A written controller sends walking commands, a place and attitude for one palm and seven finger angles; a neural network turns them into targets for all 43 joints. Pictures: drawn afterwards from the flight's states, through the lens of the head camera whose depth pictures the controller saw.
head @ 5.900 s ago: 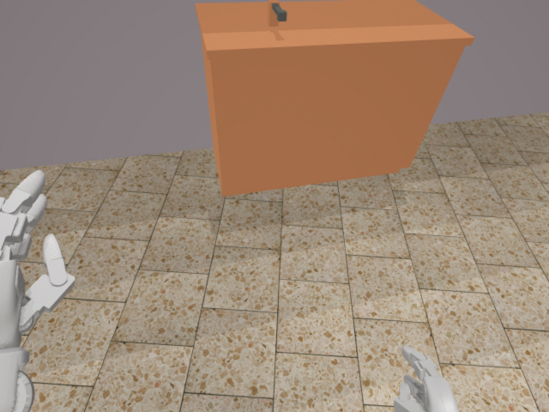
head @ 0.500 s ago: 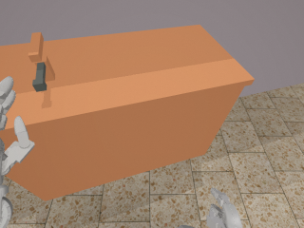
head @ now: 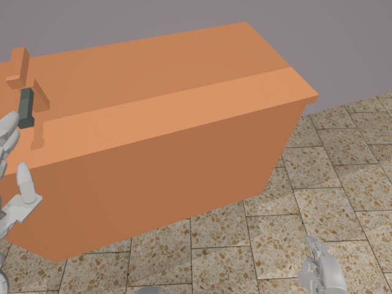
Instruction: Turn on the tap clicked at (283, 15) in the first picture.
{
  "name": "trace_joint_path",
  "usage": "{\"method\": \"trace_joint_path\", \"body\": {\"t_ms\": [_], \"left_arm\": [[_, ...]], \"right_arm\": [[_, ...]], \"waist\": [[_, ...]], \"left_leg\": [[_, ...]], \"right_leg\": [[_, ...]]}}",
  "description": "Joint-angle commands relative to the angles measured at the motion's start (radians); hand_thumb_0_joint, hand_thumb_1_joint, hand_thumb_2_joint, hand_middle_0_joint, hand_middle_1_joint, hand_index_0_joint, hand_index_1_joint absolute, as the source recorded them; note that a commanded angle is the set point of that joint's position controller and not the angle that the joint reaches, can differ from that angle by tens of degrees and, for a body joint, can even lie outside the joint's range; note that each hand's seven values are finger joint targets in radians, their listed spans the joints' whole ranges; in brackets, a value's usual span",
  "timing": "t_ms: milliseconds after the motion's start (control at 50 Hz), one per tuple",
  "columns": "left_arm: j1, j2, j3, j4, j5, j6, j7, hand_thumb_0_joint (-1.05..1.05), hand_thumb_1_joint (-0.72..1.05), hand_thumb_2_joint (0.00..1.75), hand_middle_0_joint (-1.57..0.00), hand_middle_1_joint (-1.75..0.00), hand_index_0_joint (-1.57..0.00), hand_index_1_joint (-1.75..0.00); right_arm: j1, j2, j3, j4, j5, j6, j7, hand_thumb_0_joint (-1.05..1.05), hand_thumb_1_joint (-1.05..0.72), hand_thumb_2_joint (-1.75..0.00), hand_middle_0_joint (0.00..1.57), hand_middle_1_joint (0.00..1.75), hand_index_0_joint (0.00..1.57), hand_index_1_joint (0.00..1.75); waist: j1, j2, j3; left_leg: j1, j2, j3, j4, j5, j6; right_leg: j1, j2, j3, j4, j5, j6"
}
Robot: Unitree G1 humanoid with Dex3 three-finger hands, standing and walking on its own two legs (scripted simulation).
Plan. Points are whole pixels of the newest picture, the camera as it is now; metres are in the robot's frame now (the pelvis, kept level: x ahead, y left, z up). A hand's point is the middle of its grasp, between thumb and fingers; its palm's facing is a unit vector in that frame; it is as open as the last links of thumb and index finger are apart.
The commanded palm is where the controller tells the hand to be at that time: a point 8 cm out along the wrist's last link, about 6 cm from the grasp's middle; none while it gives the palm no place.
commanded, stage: come to a stop and stand still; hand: left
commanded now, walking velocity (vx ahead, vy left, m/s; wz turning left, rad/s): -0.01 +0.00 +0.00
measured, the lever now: (24, 119) +0.45 +0.40 +0.08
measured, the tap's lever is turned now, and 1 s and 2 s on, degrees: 0 0 0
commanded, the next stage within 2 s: look again from close up in 0.82 s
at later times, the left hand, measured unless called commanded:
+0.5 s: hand out of the picture +0.17 +0.36 +0.18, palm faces +0.46 -0.82 -0.34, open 7.4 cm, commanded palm +0.11 +0.37 +0.18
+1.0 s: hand out of the picture +0.17 +0.36 +0.18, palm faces +0.46 -0.82 -0.34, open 7.4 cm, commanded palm +0.11 +0.38 +0.18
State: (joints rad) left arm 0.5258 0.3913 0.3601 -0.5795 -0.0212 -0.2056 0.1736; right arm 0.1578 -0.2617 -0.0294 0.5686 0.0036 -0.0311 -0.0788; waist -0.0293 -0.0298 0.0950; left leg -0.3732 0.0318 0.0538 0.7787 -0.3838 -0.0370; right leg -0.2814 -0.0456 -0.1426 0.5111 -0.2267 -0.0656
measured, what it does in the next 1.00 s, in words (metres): steps to the left: left foot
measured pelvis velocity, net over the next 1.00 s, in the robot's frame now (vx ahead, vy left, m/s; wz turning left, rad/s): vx -0.04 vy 0.10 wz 0.00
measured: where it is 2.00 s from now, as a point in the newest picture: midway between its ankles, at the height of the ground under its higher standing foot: outside the picture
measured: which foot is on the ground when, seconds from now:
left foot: up 0.00-0.10, down 0.12-1.00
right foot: down 0.00-1.00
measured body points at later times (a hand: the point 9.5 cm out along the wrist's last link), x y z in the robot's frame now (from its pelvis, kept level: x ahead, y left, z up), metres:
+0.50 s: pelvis -0.05 +0.09 -0.01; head -0.05 +0.12 +0.44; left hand +0.14 +0.40 +0.19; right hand +0.12 -0.10 -0.08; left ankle +0.00 +0.14 -0.74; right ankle +0.01 -0.06 -0.73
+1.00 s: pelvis -0.04 +0.10 +0.00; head -0.04 +0.12 +0.45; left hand +0.14 +0.40 +0.19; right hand +0.14 -0.12 -0.06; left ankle +0.00 +0.14 -0.74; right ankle -0.02 -0.04 -0.74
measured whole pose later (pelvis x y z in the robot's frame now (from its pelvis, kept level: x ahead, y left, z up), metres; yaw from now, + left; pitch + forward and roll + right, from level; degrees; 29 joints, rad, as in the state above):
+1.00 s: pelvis -0.04 +0.10 +0.00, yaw +0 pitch -2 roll -1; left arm 0.37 0.35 0.36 -0.43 -0.01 -0.24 0.13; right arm 0.23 -0.20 0.03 0.57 -0.02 -0.13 -0.01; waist 0.05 -0.03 0.05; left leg -0.21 -0.08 0.08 0.37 -0.13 0.09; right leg -0.18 0.00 0.04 0.39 -0.17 0.00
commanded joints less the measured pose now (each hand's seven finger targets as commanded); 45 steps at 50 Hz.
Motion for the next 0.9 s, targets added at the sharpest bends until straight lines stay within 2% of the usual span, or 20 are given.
{"method": "trace_joint_path", "body": {"t_ms": [0,20,40,60,80,100,140,180,220,260,280,300,380,400,480,540,620,680,780,880], "left_arm": [[0.064,0.157,0.178,-0.168,-0.016,-0.044,0.034,0.0,0.9,0.9,-0.2,-0.3,-0.2,-0.3],[0.053,0.146,0.166,-0.155,-0.018,-0.038,0.032,0.0,0.9,0.9,-0.2,-0.3,-0.2,-0.3],[-1.007,0.877,0.684,-0.263,0.072,-0.139,0.01,0.0,0.9,0.9,-0.2,-0.3,-0.2,-0.3],[-0.408,0.315,0.31,0.338,-0.005,-0.101,-0.029,0.0,0.9,0.9,-0.2,-0.3,-0.2,-0.3],[-0.283,0.236,0.251,0.214,-0.032,-0.085,-0.012,0.0,0.9,0.9,-0.2,-0.3,-0.2,-0.3],[-0.257,0.204,0.204,0.3,-0.022,-0.088,-0.023,0.0,0.9,0.9,-0.2,-0.3,-0.2,-0.3],[-0.239,0.159,0.109,0.175,-0.036,-0.111,-0.049,0.0,0.9,0.9,-0.2,-0.3,-0.2,-0.3],[-0.245,0.073,-0.011,-0.002,-0.034,-0.12,-0.063,0.0,0.9,0.9,-0.2,-0.3,-0.2,-0.3],[-0.285,0.077,-0.026,-0.065,-0.013,-0.123,-0.059,0.0,0.9,0.9,-0.2,-0.3,-0.2,-0.3],[-0.29,0.139,0.049,-0.084,-0.001,-0.118,-0.044,0.0,0.9,0.9,-0.2,-0.3,-0.2,-0.3],[-0.319,0.246,0.149,-0.132,0.003,-0.119,-0.029,0.0,0.9,0.9,-0.2,-0.3,-0.2,-0.3],[-0.325,0.213,0.146,-0.13,-0.001,-0.126,-0.031,0.0,0.9,0.9,-0.2,-0.3,-0.2,-0.3],[-0.388,0.234,0.199,-0.101,-0.007,-0.128,-0.036,0.0,0.9,0.9,-0.2,-0.3,-0.2,-0.3],[-0.4,0.196,0.173,-0.068,-0.007,-0.13,-0.041,0.0,0.9,0.9,-0.2,-0.3,-0.2,-0.3],[-0.393,0.079,0.063,0.0,-0.007,-0.121,-0.064,0.0,0.9,0.9,-0.2,-0.3,-0.2,-0.3],[-0.367,0.034,-0.007,0.04,0.008,-0.098,-0.066,0.0,0.9,0.9,-0.2,-0.3,-0.2,-0.3],[-0.334,0.057,0.011,0.05,0.019,-0.081,-0.056,0.0,0.9,0.9,-0.2,-0.3,-0.2,-0.3],[-0.305,0.152,0.109,-0.033,0.012,-0.084,-0.049,0.0,0.9,0.9,-0.2,-0.3,-0.2,-0.3],[-0.286,0.17,0.134,-0.125,-0.002,-0.095,-0.048,0.0,0.9,0.9,-0.2,-0.3,-0.2,-0.3],[-0.254,0.108,0.077,-0.079,0.001,-0.091,-0.044,0.0,0.9,0.9,-0.2,-0.3,-0.2,-0.3]], "right_arm": [[-0.026,-0.027,-0.005,-0.153,0.0,-0.031,0.0,0.0,-0.9,-0.9,0.2,0.3,0.2,0.3],[-0.014,-0.032,-0.008,-0.15,0.001,-0.026,-0.001,0.0,-0.9,-0.9,0.2,0.3,0.2,0.3],[0.098,-0.061,-0.058,-0.139,-0.032,-0.134,-0.005,0.0,-0.9,-0.9,0.2,0.3,0.2,0.3],[0.054,-0.019,-0.054,-0.073,-0.007,-0.145,0.006,0.0,-0.9,-0.9,0.2,0.3,0.2,0.3],[0.034,-0.046,-0.042,-0.114,0.023,-0.132,0.023,0.0,-0.9,-0.9,0.2,0.3,0.2,0.3],[0.077,-0.06,-0.033,-0.112,0.022,-0.138,0.032,0.0,-0.9,-0.9,0.2,0.3,0.2,0.3],[0.045,-0.085,-0.036,-0.119,0.025,-0.156,0.049,0.0,-0.9,-0.9,0.2,0.3,0.2,0.3],[-0.011,-0.077,-0.02,-0.15,0.024,-0.171,0.071,0.0,-0.9,-0.9,0.2,0.3,0.2,0.3],[-0.03,-0.068,-0.01,-0.164,0.024,-0.184,0.086,0.0,-0.9,-0.9,0.2,0.3,0.2,0.3],[-0.02,-0.074,-0.012,-0.171,0.022,-0.193,0.088,0.0,-0.9,-0.9,0.2,0.3,0.2,0.3],[-0.025,-0.083,-0.013,-0.171,0.014,-0.193,0.087,0.0,-0.9,-0.9,0.2,0.3,0.2,0.3],[-0.035,-0.071,-0.009,-0.178,0.006,-0.197,0.083,0.0,-0.9,-0.9,0.2,0.3,0.2,0.3],[-0.039,-0.056,0.004,-0.173,-0.003,-0.195,0.073,0.0,-0.9,-0.9,0.2,0.3,0.2,0.3],[-0.033,-0.046,0.006,-0.166,-0.004,-0.195,0.072,0.0,-0.9,-0.9,0.2,0.3,0.2,0.3],[-0.017,-0.045,0.004,-0.156,0.003,-0.204,0.085,0.0,-0.9,-0.9,0.2,0.3,0.2,0.3],[-0.005,-0.054,0.007,-0.143,-0.002,-0.196,0.092,0.0,-0.9,-0.9,0.2,0.3,0.2,0.3],[-0.022,-0.062,0.0,-0.149,-0.009,-0.175,0.084,0.0,-0.9,-0.9,0.2,0.3,0.2,0.3],[-0.05,-0.059,0.004,-0.169,-0.02,-0.158,0.073,0.0,-0.9,-0.9,0.2,0.3,0.2,0.3],[-0.069,-0.057,0.013,-0.187,-0.025,-0.151,0.058,0.0,-0.9,-0.9,0.2,0.3,0.2,0.3],[-0.049,-0.064,0.009,-0.174,-0.022,-0.155,0.055,0.0,-0.9,-0.9,0.2,0.3,0.2,0.3]], "waist": [[0.04,-0.076,-0.278],[0.027,-0.077,-0.28],[0.087,-0.2,-0.112],[0.07,-0.113,-0.267],[0.055,0.02,-0.227],[0.066,0.054,-0.27],[0.074,0.083,-0.232],[0.075,0.236,-0.166],[0.082,0.187,-0.114],[0.083,0.061,-0.13],[0.083,0.074,-0.158],[0.079,0.061,-0.181],[0.074,0.227,-0.108],[0.07,0.227,-0.102],[0.062,0.189,-0.113],[0.06,0.124,-0.096],[0.065,0.07,-0.139],[0.068,0.1,-0.165],[0.068,0.166,-0.187],[0.064,0.173,-0.177]], "left_leg": [[0.047,-0.014,0.018,-0.192,0.094,0.003],[0.096,-0.013,0.015,-0.247,0.153,0.004],[-0.028,-0.04,0.104,-0.184,0.108,-0.011],[0.087,-0.03,-0.053,-0.185,0.158,0.034],[0.119,-0.015,-0.026,-0.258,0.2,0.028],[0.171,-0.013,0.027,-0.275,0.222,0.019],[0.179,0.007,-0.032,-0.328,0.244,0.043],[0.113,0.096,-0.148,-0.469,0.202,0.086],[-0.064,0.144,-0.186,-0.568,-0.008,0.101],[-0.082,0.126,-0.157,-0.547,-0.072,0.099],[-0.031,0.114,-0.136,-0.532,-0.031,0.089],[-0.015,0.108,-0.147,-0.522,-0.028,0.085],[-0.082,0.141,-0.177,-0.624,-0.243,0.078],[-0.108,0.148,-0.187,-0.634,-0.277,0.079],[0.008,0.138,-0.161,-0.623,-0.224,0.047],[0.043,0.125,-0.191,-0.625,-0.189,0.014],[0.123,0.09,-0.17,-0.608,-0.137,-0.009],[0.174,0.068,-0.148,-0.598,-0.058,-0.018],[0.198,0.078,-0.159,-0.6,0.035,-0.016],[0.201,0.094,-0.168,-0.612,0.021,-0.024]], "right_leg": [[0.247,-0.237,0.191,-0.058,0.594,-0.036],[0.214,-0.221,0.177,-0.053,0.505,-0.017],[0.026,-0.167,0.306,-0.185,0.474,0.064],[0.079,-0.235,0.318,-0.11,0.325,-0.035],[0.097,-0.216,0.327,-0.084,0.338,-0.038],[0.127,-0.177,0.274,-0.091,0.288,-0.015],[0.105,-0.126,0.229,-0.106,0.08,0.021],[0.082,-0.04,0.137,0.017,-0.064,0.047],[0.167,0.004,0.1,0.103,-0.102,0.061],[0.207,0.008,0.104,0.069,-0.065,0.062],[0.202,0.011,0.108,0.052,-0.044,0.062],[0.197,0.004,0.106,0.04,-0.05,0.058],[0.182,0.032,0.111,0.084,-0.088,0.059],[0.197,0.035,0.106,0.096,-0.083,0.059],[0.148,0.053,0.109,0.05,-0.064,0.056],[0.136,0.053,0.133,-0.051,-0.08,0.046],[0.112,0.058,0.16,-0.115,-0.082,0.041],[0.098,0.06,0.172,-0.14,-0.07,0.04],[0.117,0.065,0.157,-0.108,-0.02,0.046],[0.115,0.068,0.147,-0.106,-0.009,0.044]]}}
